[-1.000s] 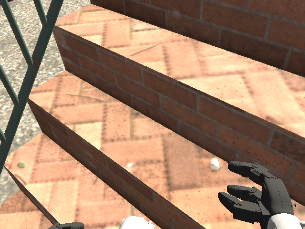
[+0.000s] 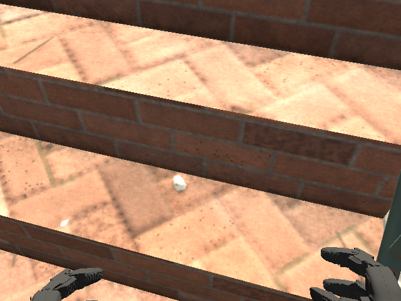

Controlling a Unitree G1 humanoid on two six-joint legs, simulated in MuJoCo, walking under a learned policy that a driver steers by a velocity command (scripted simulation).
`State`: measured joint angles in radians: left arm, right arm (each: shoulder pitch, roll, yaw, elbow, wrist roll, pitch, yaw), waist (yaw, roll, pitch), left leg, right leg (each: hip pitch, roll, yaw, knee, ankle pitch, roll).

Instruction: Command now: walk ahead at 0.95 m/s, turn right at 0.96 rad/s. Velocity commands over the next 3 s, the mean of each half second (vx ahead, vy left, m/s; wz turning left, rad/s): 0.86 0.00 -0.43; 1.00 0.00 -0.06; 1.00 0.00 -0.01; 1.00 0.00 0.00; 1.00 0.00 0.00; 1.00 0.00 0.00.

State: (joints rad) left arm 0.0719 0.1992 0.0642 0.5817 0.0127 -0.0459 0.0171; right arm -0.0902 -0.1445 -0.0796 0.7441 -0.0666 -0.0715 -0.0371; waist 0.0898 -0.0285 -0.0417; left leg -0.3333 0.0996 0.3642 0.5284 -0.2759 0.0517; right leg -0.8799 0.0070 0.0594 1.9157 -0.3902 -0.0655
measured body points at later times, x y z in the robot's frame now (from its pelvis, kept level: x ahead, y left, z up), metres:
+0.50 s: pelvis +0.11 +0.07 +0.16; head +0.09 +0.08 +0.61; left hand +0.26 +0.29 +0.04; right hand +0.33 -0.16 +0.15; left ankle +0.06 +0.20 -0.36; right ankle +0.21 -0.12 -0.49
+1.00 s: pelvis +0.09 +0.21 +0.07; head +0.08 +0.25 +0.52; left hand +0.29 +0.39 -0.05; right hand +0.10 -0.07 -0.02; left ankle +0.00 +0.27 -0.68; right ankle +0.14 +0.00 -0.45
